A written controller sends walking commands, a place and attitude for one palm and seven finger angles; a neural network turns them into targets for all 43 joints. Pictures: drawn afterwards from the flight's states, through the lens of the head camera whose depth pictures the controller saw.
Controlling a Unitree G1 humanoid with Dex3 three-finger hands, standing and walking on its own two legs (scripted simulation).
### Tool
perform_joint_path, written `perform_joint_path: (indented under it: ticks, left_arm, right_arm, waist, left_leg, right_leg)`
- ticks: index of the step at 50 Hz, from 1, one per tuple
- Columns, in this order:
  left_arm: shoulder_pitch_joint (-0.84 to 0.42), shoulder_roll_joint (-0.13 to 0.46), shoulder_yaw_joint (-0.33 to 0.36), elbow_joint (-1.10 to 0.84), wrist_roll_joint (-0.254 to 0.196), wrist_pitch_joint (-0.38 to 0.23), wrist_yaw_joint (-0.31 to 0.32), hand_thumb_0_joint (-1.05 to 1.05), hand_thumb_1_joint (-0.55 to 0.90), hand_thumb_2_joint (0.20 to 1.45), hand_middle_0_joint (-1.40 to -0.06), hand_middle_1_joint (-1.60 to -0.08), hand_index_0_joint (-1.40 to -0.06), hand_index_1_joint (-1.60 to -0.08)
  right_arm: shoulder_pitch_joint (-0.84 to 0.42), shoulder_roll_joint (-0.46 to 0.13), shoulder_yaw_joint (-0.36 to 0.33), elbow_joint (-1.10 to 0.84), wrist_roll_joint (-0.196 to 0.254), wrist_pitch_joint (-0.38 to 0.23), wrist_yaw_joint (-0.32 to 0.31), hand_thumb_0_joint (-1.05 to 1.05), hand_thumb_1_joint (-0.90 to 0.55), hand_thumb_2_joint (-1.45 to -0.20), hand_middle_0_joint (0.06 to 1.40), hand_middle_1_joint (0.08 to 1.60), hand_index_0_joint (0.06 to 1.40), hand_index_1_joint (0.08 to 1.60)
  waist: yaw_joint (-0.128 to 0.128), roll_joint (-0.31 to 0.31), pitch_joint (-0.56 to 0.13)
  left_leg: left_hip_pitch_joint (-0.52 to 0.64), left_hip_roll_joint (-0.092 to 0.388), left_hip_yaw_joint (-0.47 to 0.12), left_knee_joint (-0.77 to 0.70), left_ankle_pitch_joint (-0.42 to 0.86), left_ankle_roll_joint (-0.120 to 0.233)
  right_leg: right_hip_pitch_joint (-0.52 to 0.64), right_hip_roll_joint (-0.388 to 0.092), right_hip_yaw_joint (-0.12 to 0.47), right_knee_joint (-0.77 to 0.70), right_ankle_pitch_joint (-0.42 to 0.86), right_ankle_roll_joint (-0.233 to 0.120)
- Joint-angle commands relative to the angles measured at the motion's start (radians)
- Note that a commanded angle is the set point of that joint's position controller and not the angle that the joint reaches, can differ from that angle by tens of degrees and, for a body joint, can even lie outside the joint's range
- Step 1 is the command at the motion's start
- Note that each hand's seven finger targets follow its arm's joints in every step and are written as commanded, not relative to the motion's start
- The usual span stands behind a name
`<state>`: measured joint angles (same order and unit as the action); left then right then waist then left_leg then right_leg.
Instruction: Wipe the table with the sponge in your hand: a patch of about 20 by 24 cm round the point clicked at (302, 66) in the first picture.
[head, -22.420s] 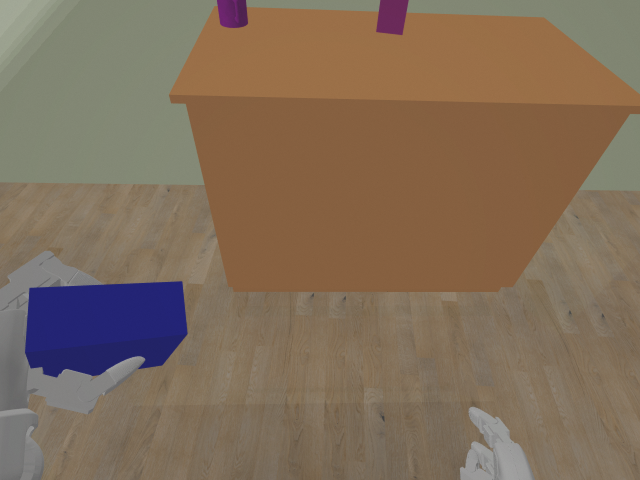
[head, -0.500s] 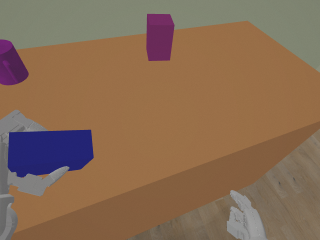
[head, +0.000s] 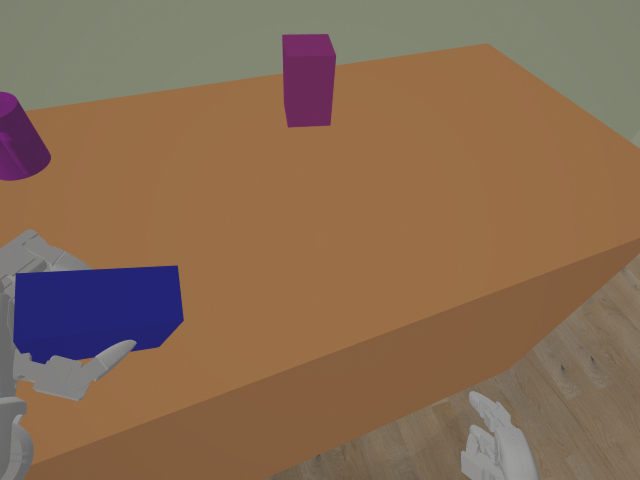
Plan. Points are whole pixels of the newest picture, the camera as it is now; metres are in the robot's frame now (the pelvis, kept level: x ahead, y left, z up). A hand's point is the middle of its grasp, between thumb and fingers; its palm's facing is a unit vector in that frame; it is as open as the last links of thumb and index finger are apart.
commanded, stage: shuffle to correct the standing spot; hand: left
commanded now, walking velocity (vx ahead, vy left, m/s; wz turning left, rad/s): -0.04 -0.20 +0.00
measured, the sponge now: (124, 315) +0.23 +0.22 +0.14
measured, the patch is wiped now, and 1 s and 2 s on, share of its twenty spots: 0.00 0.00 0.00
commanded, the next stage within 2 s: none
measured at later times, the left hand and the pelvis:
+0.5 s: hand (122, 321) +0.22 +0.20 +0.16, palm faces +0.38 -0.85 -0.36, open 9.6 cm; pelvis +0.00 -0.04 +0.00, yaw -1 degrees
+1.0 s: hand (162, 329) +0.21 +0.17 +0.16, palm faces +0.33 -0.86 -0.39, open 9.5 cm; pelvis -0.01 -0.07 -0.01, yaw -1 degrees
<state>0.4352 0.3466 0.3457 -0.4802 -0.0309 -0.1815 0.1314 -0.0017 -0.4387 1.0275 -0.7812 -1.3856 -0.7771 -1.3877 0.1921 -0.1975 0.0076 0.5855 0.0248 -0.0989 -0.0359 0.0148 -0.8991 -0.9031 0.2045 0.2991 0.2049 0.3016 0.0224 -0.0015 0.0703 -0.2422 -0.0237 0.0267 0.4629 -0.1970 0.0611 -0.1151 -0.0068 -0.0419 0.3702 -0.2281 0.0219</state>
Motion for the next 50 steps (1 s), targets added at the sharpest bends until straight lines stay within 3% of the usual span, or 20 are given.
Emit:
perform_joint_path:
  ticks: [1,4,5,6,9,10,11,14,15,19,20,26,28,30,38,39,41,50]
  left_arm:
    - [-0.067,0.159,0.090,-0.218,-0.011,-0.053,0.009,0.000,0.100,1.300,-1.200,-1.600,-1.200,-1.600]
    - [-0.068,0.180,0.114,-0.219,-0.013,-0.044,0.010,0.000,0.100,1.300,-1.200,-1.600,-1.200,-1.600]
    - [-0.068,0.139,0.076,-0.206,-0.017,-0.043,0.004,0.000,0.100,1.300,-1.200,-1.600,-1.200,-1.600]
    - [-0.089,0.159,0.087,-0.231,-0.016,-0.042,0.005,0.000,0.100,1.300,-1.200,-1.600,-1.200,-1.600]
    - [-0.055,0.184,0.117,-0.229,-0.018,-0.032,0.005,0.000,0.100,1.300,-1.200,-1.600,-1.200,-1.600]
    - [-0.048,0.135,0.074,-0.214,-0.025,-0.029,-0.002,0.000,0.100,1.300,-1.200,-1.600,-1.200,-1.600]
    - [-0.065,0.166,0.096,-0.238,-0.025,-0.028,0.001,0.000,0.100,1.300,-1.200,-1.600,-1.200,-1.600]
    - [-0.029,0.182,0.116,-0.234,-0.030,-0.021,0.002,0.000,0.100,1.300,-1.200,-1.600,-1.200,-1.600]
    - [-0.024,0.150,0.089,-0.221,-0.035,-0.020,-0.002,0.000,0.100,1.300,-1.200,-1.600,-1.200,-1.600]
    - [-0.014,0.180,0.118,-0.227,-0.041,-0.011,0.001,0.000,0.100,1.300,-1.200,-1.600,-1.200,-1.600]
    - [-0.015,0.155,0.096,-0.212,-0.044,-0.009,-0.002,0.000,0.100,1.300,-1.200,-1.600,-1.200,-1.600]
    - [-0.040,0.171,0.102,-0.237,-0.052,-0.002,-0.002,0.000,0.100,1.300,-1.200,-1.600,-1.200,-1.600]
    - [-0.036,0.180,0.114,-0.238,-0.053,-0.001,-0.002,0.000,0.100,1.300,-1.200,-1.600,-1.200,-1.600]
    - [-0.008,0.161,0.098,-0.235,-0.058,0.002,-0.002,0.000,0.100,1.300,-1.200,-1.600,-1.200,-1.600]
    - [0.008,0.203,0.142,-0.272,-0.066,-0.002,-0.004,0.000,0.100,1.300,-1.200,-1.600,-1.200,-1.600]
    - [0.031,0.200,0.138,-0.273,-0.069,0.002,-0.003,0.000,0.100,1.300,-1.200,-1.600,-1.200,-1.600]
    - [0.013,0.206,0.142,-0.283,-0.067,0.000,-0.003,0.000,0.100,1.300,-1.200,-1.600,-1.200,-1.600]
    - [0.023,0.192,0.127,-0.271,-0.073,0.008,-0.003,0.000,0.100,1.300,-1.200,-1.600,-1.200,-1.600]
  right_arm:
    - [-0.097,-0.122,-0.044,-0.164,0.001,-0.049,-0.017,0.000,-0.900,-0.900,0.200,0.300,0.200,0.300]
    - [-0.109,-0.120,-0.042,-0.162,0.004,-0.049,-0.016,0.000,-0.900,-0.900,0.200,0.300,0.200,0.300]
    - [-0.091,-0.117,-0.041,-0.163,0.000,-0.041,-0.016,0.000,-0.900,-0.900,0.200,0.300,0.200,0.300]
    - [-0.094,-0.119,-0.048,-0.172,0.003,-0.042,-0.015,0.000,-0.900,-0.900,0.200,0.300,0.200,0.300]
    - [-0.104,-0.116,-0.046,-0.173,0.005,-0.042,-0.007,0.000,-0.900,-0.900,0.200,0.300,0.200,0.300]
    - [-0.087,-0.112,-0.045,-0.176,0.001,-0.033,-0.006,0.000,-0.900,-0.900,0.200,0.300,0.200,0.300]
    - [-0.092,-0.117,-0.051,-0.182,0.004,-0.032,-0.005,0.000,-0.900,-0.900,0.200,0.300,0.200,0.300]
    - [-0.107,-0.113,-0.048,-0.182,0.007,-0.031,-0.001,0.000,-0.900,-0.900,0.200,0.300,0.200,0.300]
    - [-0.091,-0.110,-0.046,-0.183,0.003,-0.021,-0.001,0.000,-0.900,-0.900,0.200,0.300,0.200,0.300]
    - [-0.105,-0.107,-0.049,-0.184,0.009,-0.018,-0.002,0.000,-0.900,-0.900,0.200,0.300,0.200,0.300]
    - [-0.088,-0.111,-0.048,-0.181,0.003,-0.011,-0.003,0.000,-0.900,-0.900,0.200,0.300,0.200,0.300]
    - [-0.102,-0.113,-0.057,-0.188,0.007,-0.008,-0.007,0.000,-0.900,-0.900,0.200,0.300,0.200,0.300]
    - [-0.092,-0.117,-0.061,-0.186,0.006,-0.005,-0.008,0.000,-0.900,-0.900,0.200,0.300,0.200,0.300]
    - [-0.091,-0.115,-0.055,-0.180,0.006,-0.002,-0.007,0.000,-0.900,-0.900,0.200,0.300,0.200,0.300]
    - [-0.088,-0.118,-0.063,-0.188,0.004,-0.003,-0.012,0.000,-0.900,-0.900,0.200,0.300,0.200,0.300]
    - [-0.096,-0.116,-0.059,-0.185,0.008,-0.005,-0.012,0.000,-0.900,-0.900,0.200,0.300,0.200,0.300]
    - [-0.091,-0.121,-0.062,-0.188,0.004,-0.003,-0.013,0.000,-0.900,-0.900,0.200,0.300,0.200,0.300]
    - [-0.080,-0.119,-0.052,-0.183,0.000,0.001,-0.014,0.000,-0.900,-0.900,0.200,0.300,0.200,0.300]
  waist:
    - [-0.011,0.067,-0.141]
    - [-0.009,0.085,-0.152]
    - [-0.014,0.096,-0.135]
    - [-0.014,0.111,-0.136]
    - [-0.009,0.079,-0.168]
    - [-0.015,0.088,-0.157]
    - [-0.013,0.092,-0.155]
    - [-0.012,0.082,-0.166]
    - [-0.017,0.084,-0.162]
    - [-0.017,0.056,-0.156]
    - [-0.021,0.056,-0.153]
    - [-0.021,0.056,-0.144]
    - [-0.020,0.029,-0.156]
    - [-0.024,0.042,-0.161]
    - [-0.021,0.043,-0.167]
    - [-0.023,0.065,-0.165]
    - [-0.020,0.058,-0.160]
    - [-0.028,0.032,-0.150]
  left_leg:
    - [0.060,0.118,-0.137,-0.127,0.065,-0.039]
    - [0.082,0.135,-0.135,-0.155,0.048,-0.048]
    - [0.064,0.140,-0.155,-0.168,0.041,-0.048]
    - [0.078,0.152,-0.159,-0.172,0.068,-0.057]
    - [0.111,0.159,-0.132,-0.148,0.092,-0.052]
    - [0.092,0.159,-0.146,-0.147,0.084,-0.048]
    - [0.086,0.166,-0.148,-0.140,0.109,-0.051]
    - [0.095,0.165,-0.121,-0.118,0.085,-0.043]
    - [0.076,0.164,-0.123,-0.112,0.055,-0.036]
    - [0.073,0.161,-0.101,-0.072,0.042,-0.035]
    - [0.052,0.159,-0.105,-0.065,0.032,-0.032]
    - [0.045,0.157,-0.094,-0.014,0.049,-0.030]
    - [0.045,0.153,-0.090,0.009,0.081,-0.032]
    - [0.050,0.152,-0.084,0.019,0.083,-0.027]
    - [0.038,0.160,-0.086,0.037,0.122,-0.029]
    - [0.049,0.158,-0.090,0.030,0.132,-0.031]
    - [0.024,0.166,-0.091,0.024,0.117,-0.028]
    - [0.016,0.157,-0.084,0.023,0.027,-0.029]
  right_leg:
    - [0.014,-0.043,0.049,-0.028,0.130,-0.042]
    - [0.005,-0.016,0.038,-0.017,0.088,-0.032]
    - [0.006,-0.013,0.025,-0.018,0.080,-0.032]
    - [0.004,-0.014,0.029,-0.014,0.083,-0.033]
    - [0.002,-0.006,0.027,-0.023,0.083,-0.026]
    - [0.006,-0.009,0.020,-0.032,0.087,-0.029]
    - [0.015,-0.015,0.027,-0.035,0.101,-0.029]
    - [0.003,-0.016,0.035,-0.044,0.106,-0.030]
    - [0.006,-0.021,0.033,-0.050,0.106,-0.032]
    - [-0.019,-0.033,0.063,-0.056,0.134,-0.036]
    - [-0.014,-0.037,0.059,-0.055,0.135,-0.039]
    - [-0.047,-0.057,0.099,-0.043,0.165,-0.048]
    - [-0.045,-0.062,0.103,-0.033,0.191,-0.053]
    - [-0.053,-0.061,0.096,-0.031,0.189,-0.052]
    - [-0.054,-0.064,0.105,-0.011,0.216,-0.048]
    - [-0.061,-0.059,0.104,-0.007,0.219,-0.053]
    - [-0.048,-0.056,0.098,-0.009,0.204,-0.040]
    - [-0.071,-0.058,0.102,-0.024,0.154,-0.042]
